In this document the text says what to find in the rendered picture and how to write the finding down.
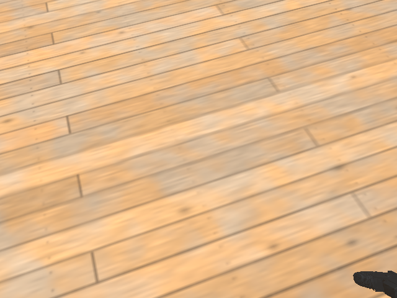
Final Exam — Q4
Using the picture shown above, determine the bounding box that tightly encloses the robot right hand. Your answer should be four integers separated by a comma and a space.
353, 271, 397, 298

